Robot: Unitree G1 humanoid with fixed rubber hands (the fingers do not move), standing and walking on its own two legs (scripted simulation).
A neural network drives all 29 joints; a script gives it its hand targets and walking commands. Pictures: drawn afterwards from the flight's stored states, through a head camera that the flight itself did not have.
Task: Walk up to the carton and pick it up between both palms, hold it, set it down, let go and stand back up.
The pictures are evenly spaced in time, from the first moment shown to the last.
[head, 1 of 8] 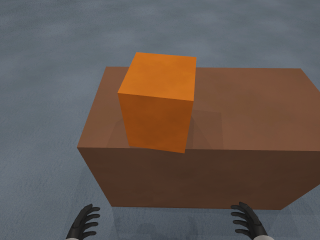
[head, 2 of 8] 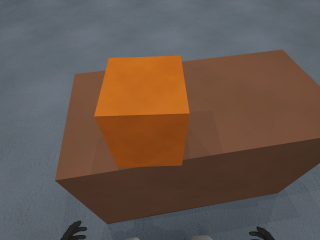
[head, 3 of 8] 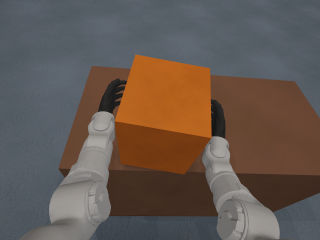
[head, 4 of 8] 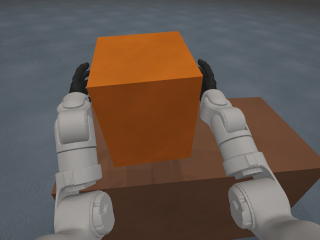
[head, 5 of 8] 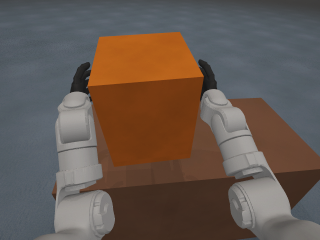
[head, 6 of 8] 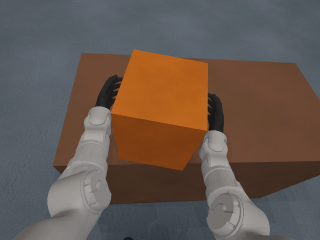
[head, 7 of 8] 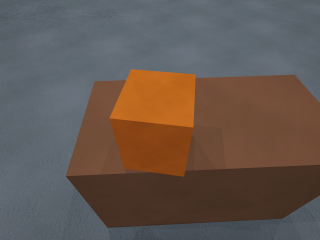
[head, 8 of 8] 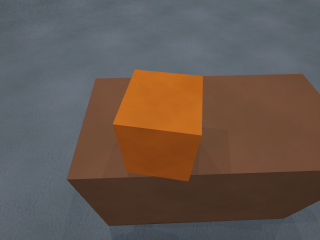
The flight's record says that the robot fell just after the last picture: no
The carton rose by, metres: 0.21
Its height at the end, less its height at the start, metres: +0.00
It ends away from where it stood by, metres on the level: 0.01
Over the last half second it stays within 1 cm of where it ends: yes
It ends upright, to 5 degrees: yes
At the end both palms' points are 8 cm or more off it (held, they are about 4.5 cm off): yes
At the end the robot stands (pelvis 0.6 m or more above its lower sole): yes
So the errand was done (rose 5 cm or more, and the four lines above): yes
